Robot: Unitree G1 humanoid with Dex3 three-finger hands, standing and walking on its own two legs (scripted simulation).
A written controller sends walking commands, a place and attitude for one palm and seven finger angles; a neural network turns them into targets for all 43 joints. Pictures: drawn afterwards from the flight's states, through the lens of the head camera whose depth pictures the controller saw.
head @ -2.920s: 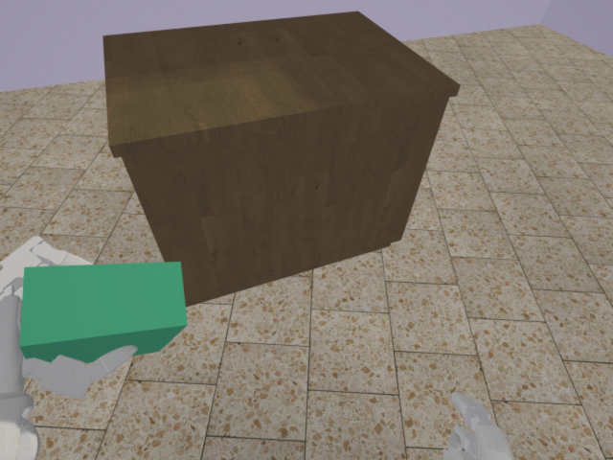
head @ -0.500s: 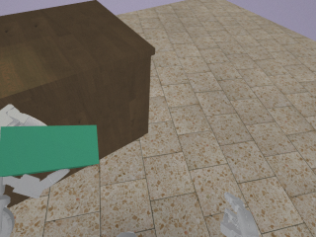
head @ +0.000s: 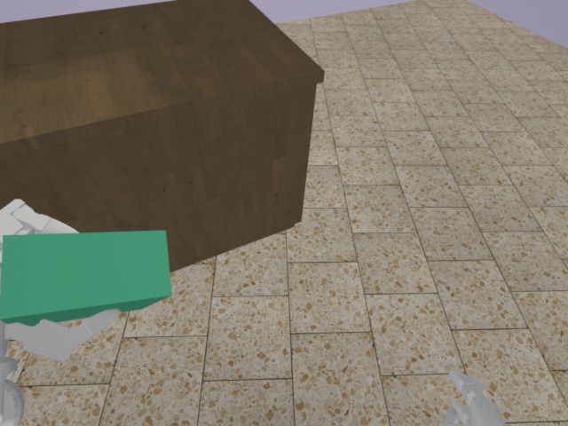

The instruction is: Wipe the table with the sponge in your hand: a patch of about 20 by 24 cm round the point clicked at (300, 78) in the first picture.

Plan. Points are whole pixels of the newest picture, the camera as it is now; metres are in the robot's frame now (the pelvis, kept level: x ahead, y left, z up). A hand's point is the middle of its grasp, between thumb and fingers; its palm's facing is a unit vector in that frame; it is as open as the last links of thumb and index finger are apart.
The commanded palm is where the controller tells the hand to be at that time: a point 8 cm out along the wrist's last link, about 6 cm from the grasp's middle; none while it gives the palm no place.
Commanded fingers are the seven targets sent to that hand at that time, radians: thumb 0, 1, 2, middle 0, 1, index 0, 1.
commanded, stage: take the last steps up to it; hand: left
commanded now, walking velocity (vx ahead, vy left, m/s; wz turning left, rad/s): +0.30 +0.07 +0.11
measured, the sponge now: (110, 278) +0.24 +0.19 +0.16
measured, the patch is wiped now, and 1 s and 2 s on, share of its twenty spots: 0.00 0.00 0.00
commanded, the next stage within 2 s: none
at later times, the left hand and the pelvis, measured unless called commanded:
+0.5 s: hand (61, 312) +0.19 +0.22 +0.17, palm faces +0.43 -0.80 -0.42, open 10.2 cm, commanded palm +0.13 +0.27 +0.18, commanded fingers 0.00 0.10 1.30 -1.20 -1.60 -1.20 -1.60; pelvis -0.02 -0.02 +0.00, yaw +3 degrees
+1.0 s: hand (52, 232) +0.27 +0.26 +0.18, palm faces +0.45 -0.80 -0.40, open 10.1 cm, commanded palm +0.21 +0.30 +0.18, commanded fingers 0.00 0.10 1.30 -1.20 -1.60 -1.20 -1.60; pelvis +0.06 +0.01 +0.00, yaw +3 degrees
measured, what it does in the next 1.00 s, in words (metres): steps on the spot: left foot, then right foot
